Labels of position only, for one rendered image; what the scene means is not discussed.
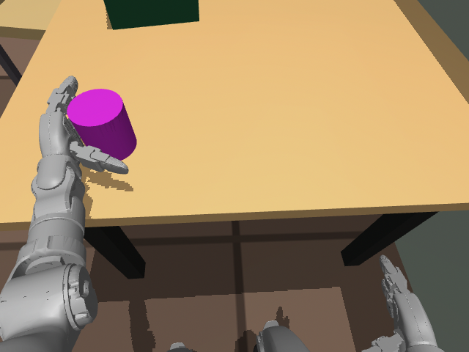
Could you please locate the left robot arm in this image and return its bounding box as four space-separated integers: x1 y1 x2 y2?
0 155 98 352

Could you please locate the left robot hand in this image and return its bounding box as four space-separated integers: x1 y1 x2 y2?
39 76 129 174

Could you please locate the chair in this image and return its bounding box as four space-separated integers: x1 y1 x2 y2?
0 0 61 86

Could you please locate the right robot hand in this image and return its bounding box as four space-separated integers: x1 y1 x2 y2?
361 255 437 352

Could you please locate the table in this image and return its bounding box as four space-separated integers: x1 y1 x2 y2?
0 0 469 279

